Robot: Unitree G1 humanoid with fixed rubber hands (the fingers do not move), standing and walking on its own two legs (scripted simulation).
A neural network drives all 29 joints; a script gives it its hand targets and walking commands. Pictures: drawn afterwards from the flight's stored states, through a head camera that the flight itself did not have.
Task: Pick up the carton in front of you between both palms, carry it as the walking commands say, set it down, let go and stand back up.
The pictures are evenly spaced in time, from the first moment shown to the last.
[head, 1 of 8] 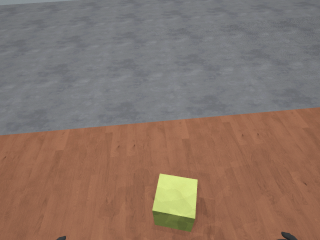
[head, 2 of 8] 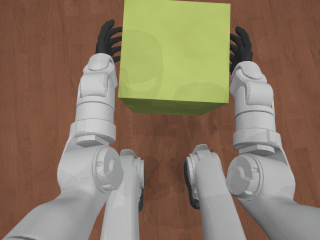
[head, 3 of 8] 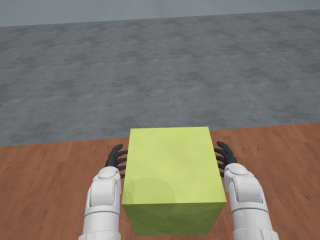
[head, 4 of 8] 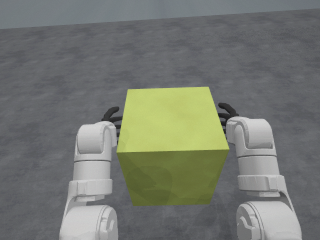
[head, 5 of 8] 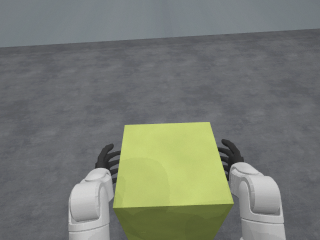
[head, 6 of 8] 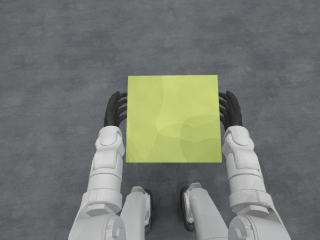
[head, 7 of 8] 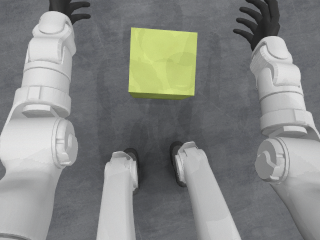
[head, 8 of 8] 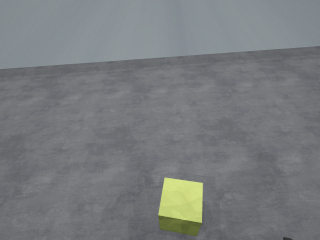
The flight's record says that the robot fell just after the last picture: no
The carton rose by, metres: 0.70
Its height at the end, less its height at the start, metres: -0.13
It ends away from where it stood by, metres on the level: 3.13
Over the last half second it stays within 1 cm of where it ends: yes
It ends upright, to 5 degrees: yes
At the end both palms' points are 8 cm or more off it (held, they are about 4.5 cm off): yes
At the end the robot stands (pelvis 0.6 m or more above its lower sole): yes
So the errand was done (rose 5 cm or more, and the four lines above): yes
